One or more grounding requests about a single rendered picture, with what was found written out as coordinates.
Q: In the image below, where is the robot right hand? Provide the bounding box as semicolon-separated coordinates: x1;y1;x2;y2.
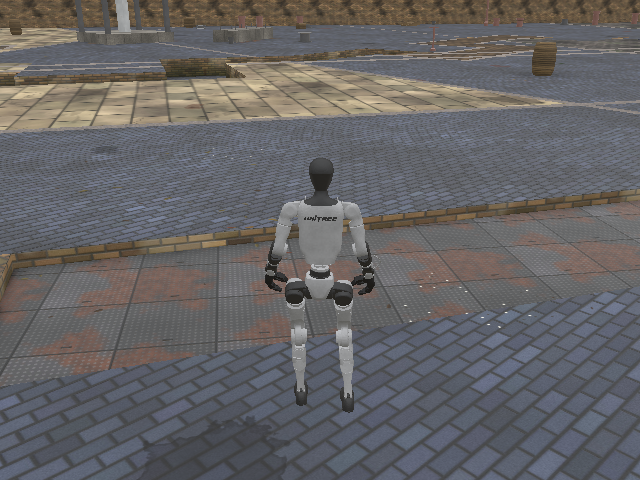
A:
351;273;375;295

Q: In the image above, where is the robot left upper arm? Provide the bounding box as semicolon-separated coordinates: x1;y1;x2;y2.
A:
272;201;300;256

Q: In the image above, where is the robot right upper arm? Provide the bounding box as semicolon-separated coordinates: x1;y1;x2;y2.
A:
342;201;368;257

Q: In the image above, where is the robot foot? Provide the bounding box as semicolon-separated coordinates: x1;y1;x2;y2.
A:
294;381;308;406
340;387;354;413

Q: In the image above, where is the robot right forearm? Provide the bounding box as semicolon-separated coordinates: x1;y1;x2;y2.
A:
357;241;374;279

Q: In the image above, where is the left robot foot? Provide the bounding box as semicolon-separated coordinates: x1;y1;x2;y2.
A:
294;381;308;406

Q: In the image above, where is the robot left hand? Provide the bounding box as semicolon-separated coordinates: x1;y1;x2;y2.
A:
265;271;288;292

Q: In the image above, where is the robot left forearm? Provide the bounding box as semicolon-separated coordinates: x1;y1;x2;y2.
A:
265;240;282;276

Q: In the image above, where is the right robot foot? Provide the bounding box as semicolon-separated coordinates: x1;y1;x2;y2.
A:
340;387;354;413

